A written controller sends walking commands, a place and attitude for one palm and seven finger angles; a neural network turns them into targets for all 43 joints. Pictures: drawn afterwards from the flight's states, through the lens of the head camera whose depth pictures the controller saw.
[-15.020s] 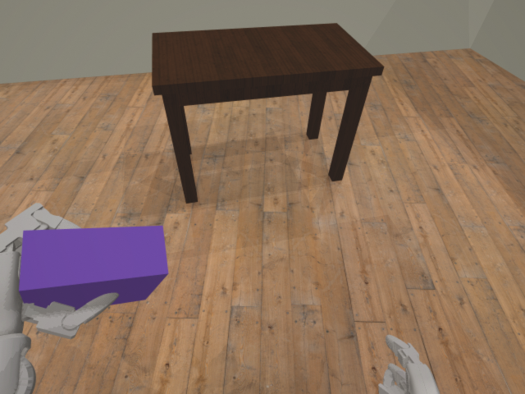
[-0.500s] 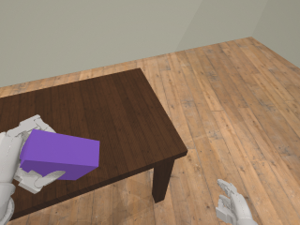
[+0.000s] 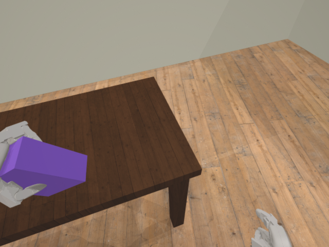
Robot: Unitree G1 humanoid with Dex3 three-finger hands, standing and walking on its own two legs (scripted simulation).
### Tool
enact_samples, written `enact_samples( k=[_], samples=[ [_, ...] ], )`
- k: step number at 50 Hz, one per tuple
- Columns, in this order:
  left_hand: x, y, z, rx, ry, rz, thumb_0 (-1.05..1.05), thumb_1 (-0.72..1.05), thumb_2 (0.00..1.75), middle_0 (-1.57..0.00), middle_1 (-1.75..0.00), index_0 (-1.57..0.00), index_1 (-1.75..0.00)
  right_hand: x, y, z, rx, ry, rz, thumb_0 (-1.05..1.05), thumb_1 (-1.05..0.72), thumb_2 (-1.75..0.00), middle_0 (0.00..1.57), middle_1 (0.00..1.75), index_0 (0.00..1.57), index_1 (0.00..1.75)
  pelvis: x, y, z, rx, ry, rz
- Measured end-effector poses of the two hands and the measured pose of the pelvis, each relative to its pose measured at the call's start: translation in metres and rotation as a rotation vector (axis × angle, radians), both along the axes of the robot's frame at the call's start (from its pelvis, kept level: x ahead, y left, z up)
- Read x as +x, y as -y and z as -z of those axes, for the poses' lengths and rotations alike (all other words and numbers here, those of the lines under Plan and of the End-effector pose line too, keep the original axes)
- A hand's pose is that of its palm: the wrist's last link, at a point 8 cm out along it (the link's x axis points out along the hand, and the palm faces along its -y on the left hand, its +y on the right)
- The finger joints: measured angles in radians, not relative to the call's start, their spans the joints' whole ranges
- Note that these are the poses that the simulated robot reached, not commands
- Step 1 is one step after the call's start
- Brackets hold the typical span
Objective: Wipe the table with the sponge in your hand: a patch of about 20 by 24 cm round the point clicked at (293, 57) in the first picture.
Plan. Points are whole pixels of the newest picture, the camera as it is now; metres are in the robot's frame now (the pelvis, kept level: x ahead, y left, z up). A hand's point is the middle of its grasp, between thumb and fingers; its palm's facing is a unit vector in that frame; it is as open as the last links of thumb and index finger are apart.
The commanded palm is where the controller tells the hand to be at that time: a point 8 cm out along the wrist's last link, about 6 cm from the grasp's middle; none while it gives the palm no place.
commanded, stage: turn the palm down, sponge in hand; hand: left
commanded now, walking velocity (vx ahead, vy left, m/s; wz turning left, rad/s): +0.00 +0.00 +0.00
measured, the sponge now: (48, 172) +0.23 +0.27 +0.11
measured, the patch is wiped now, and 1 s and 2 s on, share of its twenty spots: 0.00 0.00 0.00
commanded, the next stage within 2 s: move the sponge above the wiping area in 1.38 s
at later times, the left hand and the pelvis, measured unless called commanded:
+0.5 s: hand (16, 172) +0.22 +0.33 +0.12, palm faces +0.13 -0.29 -0.95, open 9.7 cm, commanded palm +0.19 +0.32 +0.18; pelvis +0.00 +0.04 +0.01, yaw +0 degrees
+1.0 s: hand (14, 169) +0.23 +0.33 +0.12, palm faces +0.03 -0.06 -1.00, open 9.7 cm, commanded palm +0.20 +0.33 +0.18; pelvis +0.01 +0.05 +0.02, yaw +0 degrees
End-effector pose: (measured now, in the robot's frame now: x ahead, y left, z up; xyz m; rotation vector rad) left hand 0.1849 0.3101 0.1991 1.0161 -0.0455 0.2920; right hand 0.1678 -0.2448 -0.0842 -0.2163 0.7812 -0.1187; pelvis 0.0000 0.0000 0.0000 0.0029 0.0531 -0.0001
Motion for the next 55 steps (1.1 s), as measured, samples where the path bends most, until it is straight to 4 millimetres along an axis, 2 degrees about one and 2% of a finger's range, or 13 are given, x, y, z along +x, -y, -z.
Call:
enact_samples(
  k=[4, 9, 13, 21, 27, 32, 39, 44, 50, 55],
  samples=[
    [-0.003, -0.008, 0.012, 0.021, -0.068, -0.064, 0.00, -0.47, 1.05, -0.79, -1.36, -0.78, -1.37, 0.000, -0.001, 0.003, -0.008, -0.012, 0.008, 0.01, -0.91, -0.90, 0.20, 0.30, 0.20, 0.30, 0.001, -0.005, 0.001, -0.001, -0.007, -0.004],
    [-0.002, 0.000, 0.024, 0.070, -0.111, -0.033, 0.00, -0.47, 1.05, -0.79, -1.36, -0.78, -1.37, 0.005, -0.011, 0.001, -0.016, 0.000, 0.007, 0.01, -0.91, -0.90, 0.20, 0.30, 0.20, 0.30, 0.002, -0.013, 0.001, -0.005, -0.012, -0.003],
    [0.001, 0.000, 0.022, 0.122, -0.083, -0.025, 0.00, -0.47, 1.05, -0.79, -1.36, -0.78, -1.37, 0.013, -0.024, -0.003, -0.002, 0.020, 0.004, 0.01, -0.91, -0.90, 0.20, 0.30, 0.20, 0.30, 0.002, -0.019, 0.001, -0.011, -0.009, -0.001],
    [0.007, -0.025, 0.023, 0.169, -0.150, -0.153, 0.00, -0.47, 1.05, -0.79, -1.36, -0.78, -1.37, 0.030, -0.056, -0.013, 0.045, 0.053, -0.016, 0.01, -0.91, -0.90, 0.20, 0.30, 0.20, 0.30, 0.002, -0.034, -0.006, -0.016, 0.013, 0.006],
    [0.010, -0.022, 0.031, 0.215, -0.228, -0.124, 0.00, -0.47, 1.05, -0.79, -1.36, -0.78, -1.37, 0.044, -0.075, -0.023, 0.049, 0.078, -0.048, 0.01, -0.90, -0.90, 0.20, 0.30, 0.20, 0.30, 0.001, -0.044, -0.012, -0.018, 0.027, 0.008],
    [0.012, -0.023, 0.028, 0.271, -0.222, -0.122, 0.00, -0.47, 1.05, -0.79, -1.36, -0.78, -1.37, 0.053, -0.085, -0.028, 0.054, 0.075, -0.074, 0.01, -0.90, -0.90, 0.20, 0.30, 0.20, 0.30, 0.002, -0.049, -0.015, -0.019, 0.037, 0.007],
    [0.015, -0.033, 0.028, 0.318, -0.260, -0.206, 0.00, -0.47, 1.05, -0.79, -1.36, -0.78, -1.37, 0.061, -0.093, -0.028, 0.068, 0.053, -0.107, 0.01, -0.90, -0.90, 0.20, 0.30, 0.20, 0.30, 0.003, -0.052, -0.019, -0.016, 0.052, -0.003],
    [0.018, -0.026, 0.032, 0.360, -0.307, -0.196, 0.00, -0.47, 1.05, -0.79, -1.36, -0.78, -1.37, 0.067, -0.096, -0.027, 0.079, 0.050, -0.129, 0.01, -0.90, -0.90, 0.20, 0.30, 0.20, 0.30, 0.004, -0.051, -0.021, -0.013, 0.060, -0.005],
    [0.021, -0.019, 0.027, 0.424, -0.306, -0.198, 0.00, -0.47, 1.05, -0.79, -1.36, -0.78, -1.37, 0.072, -0.094, -0.025, 0.099, 0.041, -0.146, 0.01, -0.91, -0.90, 0.20, 0.30, 0.20, 0.30, 0.006, -0.046, -0.022, -0.009, 0.066, -0.002],
    [0.023, -0.017, 0.028, 0.412, -0.328, -0.236, 0.00, -0.47, 1.05, -0.79, -1.36, -0.78, -1.37, 0.076, -0.089, -0.025, 0.109, 0.042, -0.146, 0.01, -0.91, -0.90, 0.20, 0.30, 0.20, 0.30, 0.007, -0.040, -0.023, -0.005, 0.069, -0.001]
  ],
)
